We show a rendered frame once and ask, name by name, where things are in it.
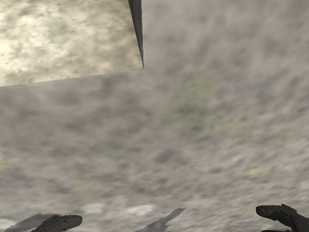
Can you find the robot right hand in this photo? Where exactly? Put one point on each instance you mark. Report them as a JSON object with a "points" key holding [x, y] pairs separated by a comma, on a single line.
{"points": [[285, 215]]}

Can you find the robot left hand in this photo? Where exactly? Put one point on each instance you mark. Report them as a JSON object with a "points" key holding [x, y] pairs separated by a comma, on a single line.
{"points": [[59, 224]]}

